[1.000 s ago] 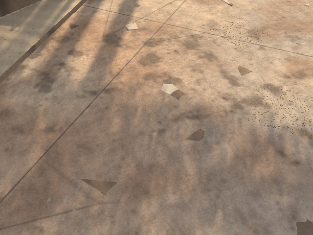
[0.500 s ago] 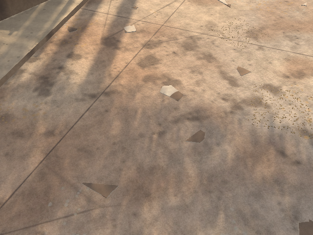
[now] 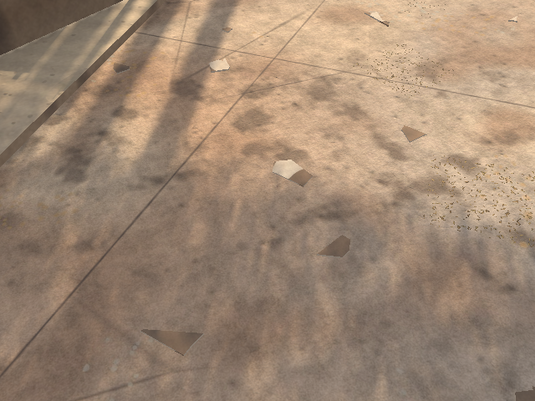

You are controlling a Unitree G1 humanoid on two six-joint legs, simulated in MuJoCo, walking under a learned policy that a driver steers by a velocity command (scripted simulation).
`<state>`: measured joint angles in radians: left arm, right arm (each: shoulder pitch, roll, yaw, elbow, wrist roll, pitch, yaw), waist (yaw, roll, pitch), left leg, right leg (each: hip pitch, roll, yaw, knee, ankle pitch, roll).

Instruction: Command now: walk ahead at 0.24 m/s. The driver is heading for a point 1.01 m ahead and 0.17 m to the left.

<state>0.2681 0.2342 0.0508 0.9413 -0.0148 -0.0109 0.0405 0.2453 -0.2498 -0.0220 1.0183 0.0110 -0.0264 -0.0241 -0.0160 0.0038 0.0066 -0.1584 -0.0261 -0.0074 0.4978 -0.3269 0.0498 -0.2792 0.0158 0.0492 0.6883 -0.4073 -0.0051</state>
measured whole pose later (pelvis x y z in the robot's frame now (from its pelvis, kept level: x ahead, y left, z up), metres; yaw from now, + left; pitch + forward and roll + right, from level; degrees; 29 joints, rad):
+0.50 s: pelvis +0.17 -0.05 +0.01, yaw +1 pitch +1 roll -1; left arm 0.45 0.20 0.02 1.02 0.00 -0.08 0.01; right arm 0.05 -0.27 -0.03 0.87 0.02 -0.08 0.03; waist 0.07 0.04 0.01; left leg -0.66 0.09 0.01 0.66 0.02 0.01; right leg 0.10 0.04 -0.03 0.15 -0.27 -0.04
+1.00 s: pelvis +0.47 +0.00 +0.01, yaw +0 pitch +1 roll +2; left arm 0.10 0.27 0.05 0.86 -0.01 -0.08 0.01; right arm 0.35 -0.25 -0.04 0.98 0.00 -0.09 0.01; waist -0.07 -0.04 0.01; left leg -0.03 -0.09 0.05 0.19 -0.18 0.08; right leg -0.69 -0.15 0.04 0.73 0.05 0.00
